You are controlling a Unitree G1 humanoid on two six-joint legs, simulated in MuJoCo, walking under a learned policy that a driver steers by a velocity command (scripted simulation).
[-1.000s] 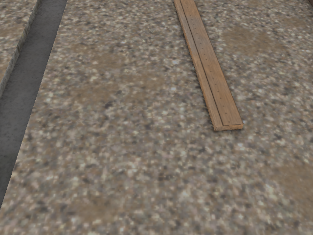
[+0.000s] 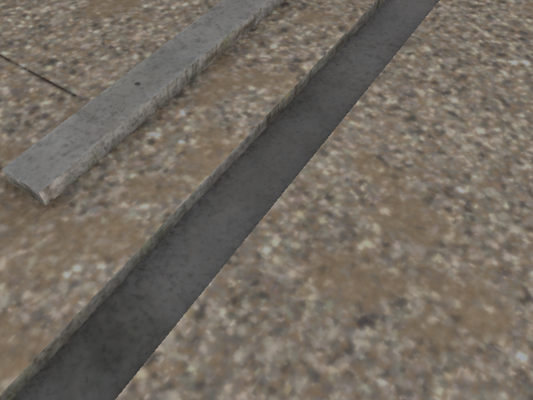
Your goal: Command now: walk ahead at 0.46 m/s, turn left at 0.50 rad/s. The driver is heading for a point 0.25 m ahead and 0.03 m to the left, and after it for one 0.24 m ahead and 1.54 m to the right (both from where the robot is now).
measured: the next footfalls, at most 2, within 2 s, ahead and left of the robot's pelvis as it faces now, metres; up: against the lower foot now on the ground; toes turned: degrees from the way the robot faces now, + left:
right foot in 0.34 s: +0.33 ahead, -0.13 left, +0.00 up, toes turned -3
left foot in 0.76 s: +0.34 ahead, +0.10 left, +0.00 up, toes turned -22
